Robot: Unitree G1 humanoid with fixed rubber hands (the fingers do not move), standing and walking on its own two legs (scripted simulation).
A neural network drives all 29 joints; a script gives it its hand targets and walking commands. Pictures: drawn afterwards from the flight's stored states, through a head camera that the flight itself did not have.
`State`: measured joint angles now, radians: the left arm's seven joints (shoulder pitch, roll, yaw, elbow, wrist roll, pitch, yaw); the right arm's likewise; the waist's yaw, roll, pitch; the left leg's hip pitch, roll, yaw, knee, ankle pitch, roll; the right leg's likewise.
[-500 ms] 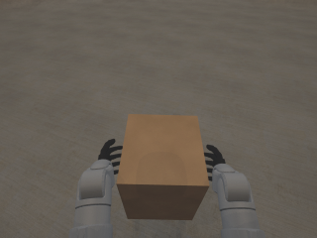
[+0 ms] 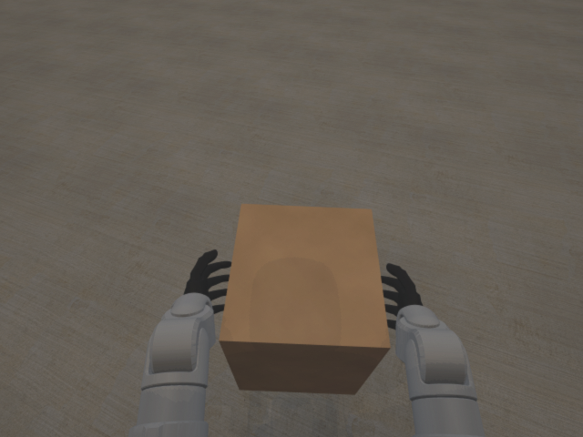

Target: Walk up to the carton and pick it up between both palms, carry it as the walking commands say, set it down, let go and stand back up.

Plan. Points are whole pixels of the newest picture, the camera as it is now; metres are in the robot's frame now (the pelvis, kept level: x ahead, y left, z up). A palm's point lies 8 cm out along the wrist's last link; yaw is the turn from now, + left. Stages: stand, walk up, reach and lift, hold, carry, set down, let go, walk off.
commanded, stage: carry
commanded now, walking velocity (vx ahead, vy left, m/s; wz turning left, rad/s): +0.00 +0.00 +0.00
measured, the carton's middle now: (301, 304) +0.34 +0.00 -0.02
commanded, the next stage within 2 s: none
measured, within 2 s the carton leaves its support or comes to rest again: neither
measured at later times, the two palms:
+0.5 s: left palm (197, 302) +0.30 +0.15 +0.05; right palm (401, 316) +0.28 -0.14 +0.03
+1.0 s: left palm (194, 310) +0.29 +0.15 +0.04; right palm (397, 322) +0.28 -0.14 +0.02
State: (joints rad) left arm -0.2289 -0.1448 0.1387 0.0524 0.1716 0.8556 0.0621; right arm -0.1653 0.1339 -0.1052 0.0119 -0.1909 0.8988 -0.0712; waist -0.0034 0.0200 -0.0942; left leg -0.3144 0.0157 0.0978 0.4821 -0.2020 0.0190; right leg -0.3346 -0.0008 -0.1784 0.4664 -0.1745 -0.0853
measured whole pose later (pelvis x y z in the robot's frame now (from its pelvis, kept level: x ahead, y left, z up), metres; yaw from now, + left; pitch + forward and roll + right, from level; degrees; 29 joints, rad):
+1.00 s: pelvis +0.00 +0.01 +0.00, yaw +0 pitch +1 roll +0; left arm -0.22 -0.14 0.15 0.21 0.17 0.68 0.06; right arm -0.15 0.13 -0.12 0.16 -0.20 0.73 -0.07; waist 0.01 0.02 -0.08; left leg -0.28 0.01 0.11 0.49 -0.22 0.03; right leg -0.31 -0.01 -0.17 0.47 -0.18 -0.07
